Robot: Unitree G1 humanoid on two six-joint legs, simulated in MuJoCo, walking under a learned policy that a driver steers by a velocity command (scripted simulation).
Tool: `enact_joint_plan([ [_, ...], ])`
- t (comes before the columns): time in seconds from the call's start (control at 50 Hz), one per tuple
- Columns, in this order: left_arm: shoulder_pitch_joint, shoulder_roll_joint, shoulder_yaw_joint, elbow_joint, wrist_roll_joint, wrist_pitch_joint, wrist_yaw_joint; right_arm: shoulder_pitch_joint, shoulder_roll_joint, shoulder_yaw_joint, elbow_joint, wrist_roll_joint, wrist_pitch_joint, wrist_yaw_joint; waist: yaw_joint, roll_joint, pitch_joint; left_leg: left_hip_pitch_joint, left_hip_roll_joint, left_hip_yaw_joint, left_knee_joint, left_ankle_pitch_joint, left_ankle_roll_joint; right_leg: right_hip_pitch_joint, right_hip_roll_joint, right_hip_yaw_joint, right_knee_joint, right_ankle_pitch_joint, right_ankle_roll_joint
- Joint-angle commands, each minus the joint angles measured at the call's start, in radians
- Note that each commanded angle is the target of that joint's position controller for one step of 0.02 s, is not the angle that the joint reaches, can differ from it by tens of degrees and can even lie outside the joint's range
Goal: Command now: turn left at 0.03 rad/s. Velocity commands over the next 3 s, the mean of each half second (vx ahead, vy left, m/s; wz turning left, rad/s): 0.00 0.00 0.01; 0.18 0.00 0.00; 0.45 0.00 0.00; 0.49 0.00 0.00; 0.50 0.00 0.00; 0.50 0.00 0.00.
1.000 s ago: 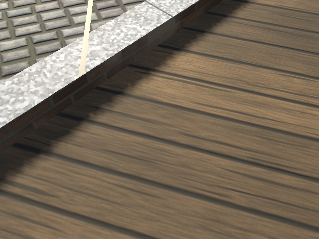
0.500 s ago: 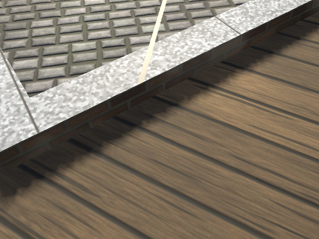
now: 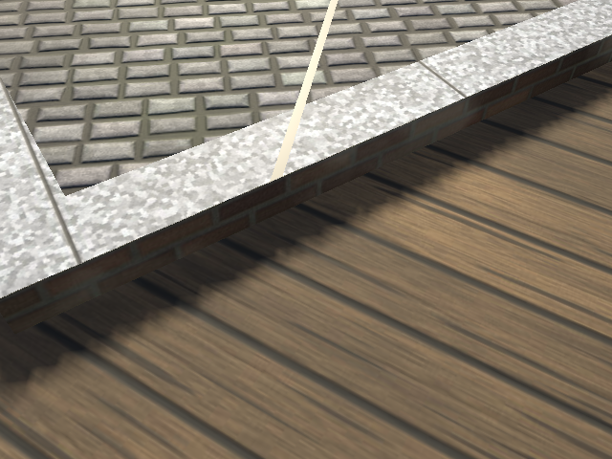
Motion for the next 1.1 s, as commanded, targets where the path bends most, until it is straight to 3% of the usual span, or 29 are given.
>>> enact_joint_plan([
  [0.02,-0.005,0.109,0.021,-0.018,-0.001,-0.006,0.007,-0.015,-0.132,-0.023,-0.028,0.001,-0.017,-0.007,0.004,0.047,-0.015,-0.055,0.062,-0.064,-0.123,0.142,0.031,0.028,-0.009,0.000,-0.053,0.112,-0.012],
  [0.3,0.052,0.106,0.015,0.056,-0.004,-0.010,0.019,0.004,-0.114,-0.005,0.069,0.006,-0.016,-0.010,-0.003,0.020,-0.020,-0.035,0.035,-0.030,-0.119,0.149,0.031,0.016,-0.007,-0.006,-0.063,0.123,-0.009],
  [0.64,0.123,0.075,0.001,0.087,-0.006,-0.008,0.026,0.049,-0.099,0.010,0.148,0.011,-0.013,-0.015,-0.009,0.010,-0.004,-0.050,0.019,-0.004,-0.109,0.148,0.020,0.003,0.001,-0.013,-0.059,0.122,-0.018],
  [0.68,0.148,0.063,0.000,0.099,-0.013,-0.005,0.029,0.072,-0.102,0.007,0.163,0.017,-0.008,-0.019,-0.012,0.024,-0.011,-0.062,0.000,0.004,-0.119,-0.137,0.036,-0.011,0.037,-0.049,-0.032,-0.120,-0.030],
  [0.72,0.132,0.071,0.003,0.080,-0.018,-0.011,0.031,0.076,-0.129,-0.002,0.153,0.025,-0.009,-0.022,-0.020,0.050,0.068,-0.138,0.027,-0.048,-0.146,-0.438,0.079,-0.113,0.051,-0.050,0.010,-0.364,-0.058],
  [0.74,0.123,0.060,0.001,0.069,-0.018,-0.022,0.028,0.087,-0.137,-0.006,0.150,0.028,-0.017,-0.020,-0.026,0.069,0.101,-0.154,0.062,-0.099,-0.168,-0.495,0.102,-0.156,0.047,-0.044,0.034,-0.378,-0.069],
  [0.8,0.122,0.007,-0.008,0.049,-0.025,-0.069,0.005,0.156,-0.179,-0.025,0.161,0.040,-0.046,-0.011,-0.040,0.187,0.094,-0.087,0.220,-0.335,-0.267,-0.554,0.193,-0.226,0.055,-0.079,0.209,-0.209,-0.076],
  [0.82,0.129,0.004,-0.008,0.046,-0.030,-0.081,-0.003,0.145,-0.178,-0.027,0.154,0.042,-0.050,-0.008,-0.028,0.192,0.101,-0.127,0.251,-0.383,-0.284,-0.542,0.213,-0.192,0.041,-0.062,0.228,-0.190,-0.093],
  [0.86,0.235,-0.002,-0.006,0.075,-0.038,-0.097,-0.012,0.036,-0.153,-0.018,0.113,0.046,-0.055,-0.003,0.053,0.162,0.119,-0.259,0.195,-0.288,-0.223,-0.441,0.171,0.001,0.037,-0.047,0.050,-0.184,-0.135],
  [0.88,0.333,0.040,0.006,0.107,-0.034,-0.101,-0.012,-0.032,-0.115,-0.008,0.081,0.046,-0.061,0.000,0.093,0.074,0.113,-0.345,0.115,-0.163,-0.075,-0.302,0.118,0.122,-0.018,0.058,-0.056,-0.172,-0.152],
  [0.9,0.459,0.142,0.035,0.143,-0.035,-0.107,-0.016,-0.074,-0.049,0.007,0.045,0.041,-0.078,-0.001,0.119,-0.186,0.082,-0.478,-0.024,0.050,0.257,-0.161,0.041,0.249,-0.171,0.358,-0.211,-0.281,-0.224],
  [0.92,0.532,0.205,0.046,0.148,-0.021,-0.117,-0.028,-0.084,-0.066,0.002,0.014,0.043,-0.101,-0.004,0.128,-0.303,0.057,-0.627,-0.045,0.032,0.497,-0.273,0.029,0.335,-0.352,0.688,-0.312,-0.222,-0.323],
  [0.94,0.464,0.136,0.025,0.129,-0.010,-0.127,-0.029,-0.062,-0.096,-0.006,0.023,0.053,-0.115,0.003,0.075,-0.163,0.076,-0.692,0.015,-0.034,0.646,-0.239,0.048,0.340,-0.360,0.659,-0.284,-0.143,-0.320],
  [0.96,0.419,0.099,0.017,0.105,-0.012,-0.133,-0.031,-0.028,-0.086,-0.005,0.040,0.056,-0.125,0.014,0.049,-0.118,0.075,-0.718,0.047,-0.033,0.695,-0.154,0.070,0.346,-0.319,0.547,-0.269,-0.075,-0.289],
  [0.98,0.388,0.090,0.012,0.092,-0.016,-0.132,-0.035,-0.030,-0.087,-0.009,0.044,0.054,-0.131,0.020,0.036,-0.085,0.074,-0.743,0.078,-0.014,0.691,-0.081,0.081,0.350,-0.292,0.458,-0.277,-0.018,-0.265],
  [1.0,0.375,0.065,0.002,0.085,-0.017,-0.126,-0.036,-0.062,-0.100,-0.017,0.036,0.046,-0.134,0.026,0.034,-0.071,0.082,-0.745,0.103,-0.001,0.653,-0.025,0.082,0.342,-0.267,0.372,-0.288,0.100,-0.241],
  [1.04,0.398,0.026,-0.011,0.084,-0.010,-0.107,-0.027,-0.089,-0.075,-0.017,0.024,0.039,-0.131,0.040,0.035,-0.094,0.063,-0.680,0.114,0.041,0.559,0.047,0.064,0.311,-0.208,0.236,-0.313,0.243,-0.215],
  [1.1,0.381,0.061,-0.008,0.057,-0.005,-0.090,-0.002,-0.202,-0.017,0.004,-0.024,0.035,-0.119,0.051,0.043,-0.078,0.083,-0.560,0.083,0.093,0.316,0.171,0.023,0.183,-0.156,0.115,-0.356,0.270,-0.212],
])
Next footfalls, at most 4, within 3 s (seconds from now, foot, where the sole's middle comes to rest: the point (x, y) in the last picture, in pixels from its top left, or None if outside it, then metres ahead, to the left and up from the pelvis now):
1.30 left None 0.41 0.11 -0.77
1.84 right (376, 374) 0.72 -0.13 -0.77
2.34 left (291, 293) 0.95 0.08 -0.77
2.84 right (356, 227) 1.19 -0.10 -0.77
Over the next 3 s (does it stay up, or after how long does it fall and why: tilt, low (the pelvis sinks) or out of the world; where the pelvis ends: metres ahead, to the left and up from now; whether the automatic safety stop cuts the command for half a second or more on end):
stays up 1.12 -0.04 0.00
